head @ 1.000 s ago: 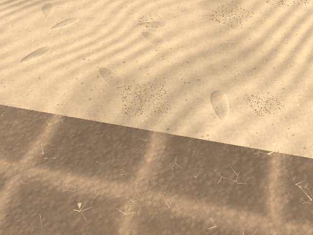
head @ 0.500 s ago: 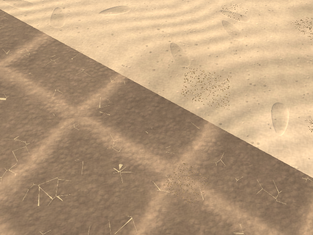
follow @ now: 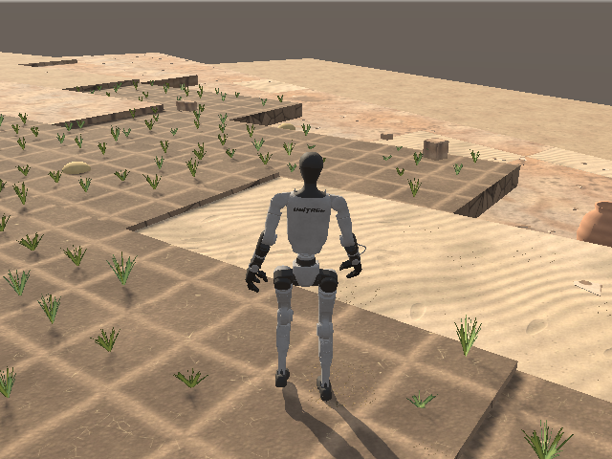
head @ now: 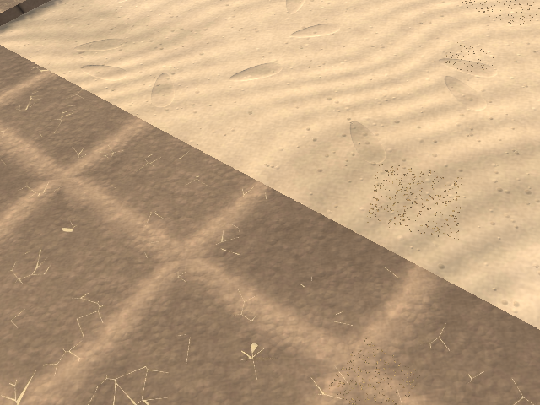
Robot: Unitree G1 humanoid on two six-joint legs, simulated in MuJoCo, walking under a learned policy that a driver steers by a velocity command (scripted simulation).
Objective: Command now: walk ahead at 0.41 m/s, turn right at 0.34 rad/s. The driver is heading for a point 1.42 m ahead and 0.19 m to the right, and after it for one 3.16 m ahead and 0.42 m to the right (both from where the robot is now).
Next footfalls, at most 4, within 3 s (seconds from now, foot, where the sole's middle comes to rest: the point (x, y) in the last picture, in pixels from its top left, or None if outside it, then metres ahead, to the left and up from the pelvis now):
0.26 left None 0.29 0.13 -0.78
0.72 right None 0.38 -0.18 -0.78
1.10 left None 0.45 0.05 -0.78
1.52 right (378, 332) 0.70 -0.18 -0.78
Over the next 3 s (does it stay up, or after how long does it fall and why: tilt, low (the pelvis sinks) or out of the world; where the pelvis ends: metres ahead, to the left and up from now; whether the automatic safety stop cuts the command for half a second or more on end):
stays up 1.38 -0.23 -0.14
